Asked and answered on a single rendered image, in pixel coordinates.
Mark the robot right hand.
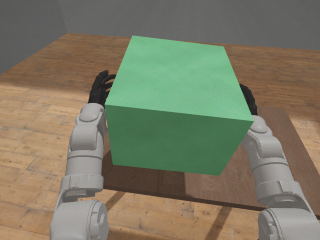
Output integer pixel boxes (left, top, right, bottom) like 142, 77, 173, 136
239, 83, 258, 116

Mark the table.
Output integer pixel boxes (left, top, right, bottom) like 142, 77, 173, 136
101, 106, 320, 240

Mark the robot left hand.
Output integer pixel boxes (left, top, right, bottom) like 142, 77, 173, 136
88, 70, 116, 110

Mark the robot right forearm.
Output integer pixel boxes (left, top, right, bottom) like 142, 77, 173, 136
240, 115, 320, 226

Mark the carton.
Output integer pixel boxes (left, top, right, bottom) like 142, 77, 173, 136
104, 35, 254, 176

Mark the robot right upper arm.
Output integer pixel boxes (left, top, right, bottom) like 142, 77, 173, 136
258, 208, 320, 240

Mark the robot left forearm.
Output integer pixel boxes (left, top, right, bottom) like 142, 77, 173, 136
49, 103, 107, 240

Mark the robot left upper arm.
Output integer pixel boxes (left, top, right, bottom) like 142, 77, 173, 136
50, 199, 109, 240

